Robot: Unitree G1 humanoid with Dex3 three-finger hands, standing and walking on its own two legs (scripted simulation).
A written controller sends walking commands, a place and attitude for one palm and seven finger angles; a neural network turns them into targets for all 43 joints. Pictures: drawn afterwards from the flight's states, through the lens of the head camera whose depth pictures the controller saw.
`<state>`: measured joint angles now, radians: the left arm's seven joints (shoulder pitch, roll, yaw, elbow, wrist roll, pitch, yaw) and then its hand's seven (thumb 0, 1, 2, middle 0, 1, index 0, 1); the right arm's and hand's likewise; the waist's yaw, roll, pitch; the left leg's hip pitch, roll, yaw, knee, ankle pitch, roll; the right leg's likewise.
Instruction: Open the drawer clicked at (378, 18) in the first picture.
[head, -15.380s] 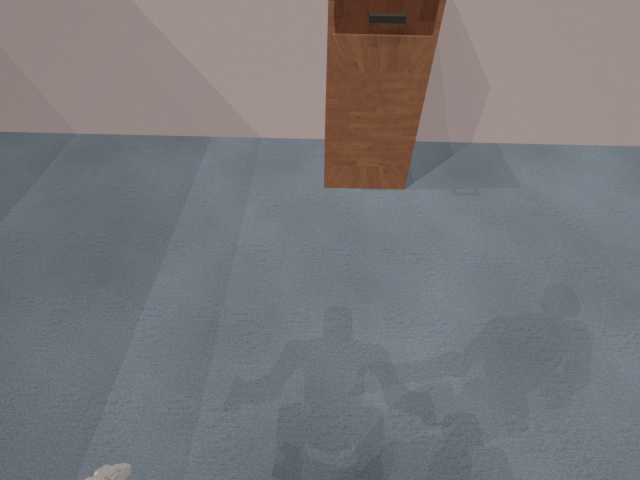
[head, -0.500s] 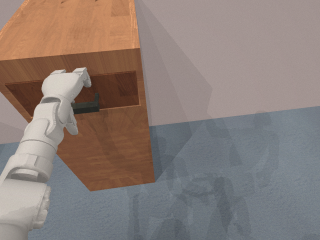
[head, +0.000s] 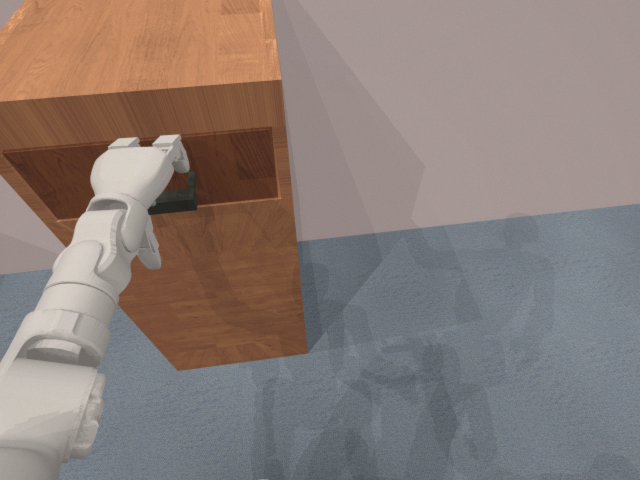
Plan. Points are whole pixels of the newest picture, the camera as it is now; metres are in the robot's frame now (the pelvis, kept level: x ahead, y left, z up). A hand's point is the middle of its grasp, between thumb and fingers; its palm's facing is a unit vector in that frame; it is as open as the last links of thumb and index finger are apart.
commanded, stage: lower the fingers behind the handle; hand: left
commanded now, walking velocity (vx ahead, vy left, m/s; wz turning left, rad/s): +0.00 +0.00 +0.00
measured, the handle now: (153, 192) +0.50 +0.25 +0.06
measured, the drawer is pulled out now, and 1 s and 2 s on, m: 0.00 0.00 0.00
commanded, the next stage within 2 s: close the thumb around the handle in 1.24 s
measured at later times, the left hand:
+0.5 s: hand (151, 214) +0.46 +0.24 +0.06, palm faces -0.01 -0.06 -1.00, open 13.8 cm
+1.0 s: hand (150, 224) +0.46 +0.25 +0.04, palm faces -0.02 -0.03 -1.00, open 13.8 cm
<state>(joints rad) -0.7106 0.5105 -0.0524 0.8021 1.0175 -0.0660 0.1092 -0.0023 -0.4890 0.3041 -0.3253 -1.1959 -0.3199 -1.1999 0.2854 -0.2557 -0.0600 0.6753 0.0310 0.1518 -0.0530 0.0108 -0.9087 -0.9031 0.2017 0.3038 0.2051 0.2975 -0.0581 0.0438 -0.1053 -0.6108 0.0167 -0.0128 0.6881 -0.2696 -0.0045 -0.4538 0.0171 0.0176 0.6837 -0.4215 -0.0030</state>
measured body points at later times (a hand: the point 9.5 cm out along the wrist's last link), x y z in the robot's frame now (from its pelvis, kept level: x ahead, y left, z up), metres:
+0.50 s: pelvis +0.00 +0.01 -0.01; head +0.06 +0.00 +0.44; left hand +0.46 +0.24 +0.11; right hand +0.03 -0.27 -0.13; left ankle +0.04 +0.12 -0.72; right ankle -0.06 -0.12 -0.72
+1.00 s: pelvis +0.00 +0.01 -0.01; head +0.07 +0.01 +0.43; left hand +0.46 +0.25 +0.09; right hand +0.01 -0.27 -0.14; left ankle +0.04 +0.12 -0.72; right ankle -0.06 -0.12 -0.72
